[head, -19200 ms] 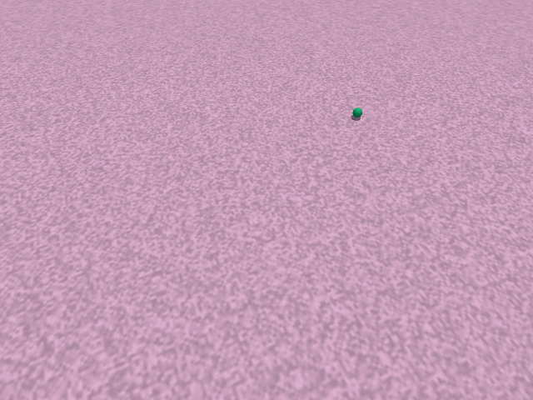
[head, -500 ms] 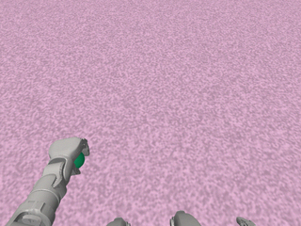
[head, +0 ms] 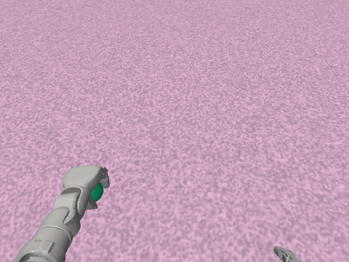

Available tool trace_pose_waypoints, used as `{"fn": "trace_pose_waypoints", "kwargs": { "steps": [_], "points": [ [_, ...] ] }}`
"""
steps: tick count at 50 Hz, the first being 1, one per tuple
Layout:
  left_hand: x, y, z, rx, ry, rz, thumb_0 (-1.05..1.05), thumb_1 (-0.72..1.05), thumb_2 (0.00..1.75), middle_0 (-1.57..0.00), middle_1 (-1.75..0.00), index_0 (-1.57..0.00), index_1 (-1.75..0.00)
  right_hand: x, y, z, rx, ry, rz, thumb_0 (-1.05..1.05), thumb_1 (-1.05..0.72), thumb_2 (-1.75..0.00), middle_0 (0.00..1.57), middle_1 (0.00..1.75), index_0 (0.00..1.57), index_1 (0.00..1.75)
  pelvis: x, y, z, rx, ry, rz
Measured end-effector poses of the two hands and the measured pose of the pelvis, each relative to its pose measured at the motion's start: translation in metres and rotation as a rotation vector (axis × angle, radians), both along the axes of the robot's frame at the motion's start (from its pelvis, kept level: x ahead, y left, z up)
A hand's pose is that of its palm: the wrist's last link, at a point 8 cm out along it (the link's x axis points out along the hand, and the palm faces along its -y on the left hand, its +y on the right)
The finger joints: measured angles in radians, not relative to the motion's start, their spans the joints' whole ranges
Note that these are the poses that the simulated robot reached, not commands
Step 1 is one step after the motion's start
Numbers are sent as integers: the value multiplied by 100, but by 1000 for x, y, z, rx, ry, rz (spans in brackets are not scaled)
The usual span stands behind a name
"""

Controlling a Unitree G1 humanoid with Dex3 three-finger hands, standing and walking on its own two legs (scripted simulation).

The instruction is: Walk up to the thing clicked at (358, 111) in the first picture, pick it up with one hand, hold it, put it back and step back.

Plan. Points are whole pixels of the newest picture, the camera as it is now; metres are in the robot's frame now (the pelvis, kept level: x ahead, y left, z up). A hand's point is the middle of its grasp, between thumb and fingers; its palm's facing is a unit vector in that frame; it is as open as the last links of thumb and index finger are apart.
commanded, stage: hold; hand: left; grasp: from above
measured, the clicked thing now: (92, 191) +0.33 +0.22 -0.08
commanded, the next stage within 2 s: crouch in 1.52 s
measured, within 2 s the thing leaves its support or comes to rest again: neither
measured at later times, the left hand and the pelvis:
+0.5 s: hand (88, 195) +0.30 +0.21 -0.04, palm faces -0.45 -0.05 -0.89, open 7.7 cm; pelvis +0.00 -0.01 +0.01, yaw +0 degrees
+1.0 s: hand (87, 202) +0.27 +0.20 -0.02, palm faces -0.45 -0.06 -0.89, open 7.8 cm; pelvis -0.02 -0.01 +0.02, yaw +0 degrees
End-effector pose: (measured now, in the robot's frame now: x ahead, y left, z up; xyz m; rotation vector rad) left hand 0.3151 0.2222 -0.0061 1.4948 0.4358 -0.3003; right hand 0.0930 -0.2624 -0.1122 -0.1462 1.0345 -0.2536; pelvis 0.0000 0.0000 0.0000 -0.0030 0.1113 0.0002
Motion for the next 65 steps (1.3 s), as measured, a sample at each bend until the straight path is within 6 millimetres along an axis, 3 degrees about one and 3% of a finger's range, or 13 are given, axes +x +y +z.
{"fn": "trace_pose_waypoints", "kwargs": {
  "steps": [16, 46, 65],
  "points": [
    [-4, -4, 19, 3, 1, -24, 0, 25, 40, -69, -81, -81, -71, 11, 0, 8, 20, -21, 6, 1, -91, -90, 20, 30, 20, 30, 4, -2, 8, 4, -41, -5],
    [-35, -16, 40, -9, -8, -34, 0, 25, 46, -65, -85, -77, -76, 21, -1, 20, 36, -94, 43, 1, -91, -90, 20, 30, 20, 30, -15, -11, 15, 15, -107, -6],
    [-36, -14, 41, -13, 1, -44, 0, 26, 46, -63, -86, -76, -77, 31, 6, 23, 40, -107, 52, 1, -92, -91, 20, 30, 20, 30, -13, -9, 17, 15, -113, -8]
  ]
}}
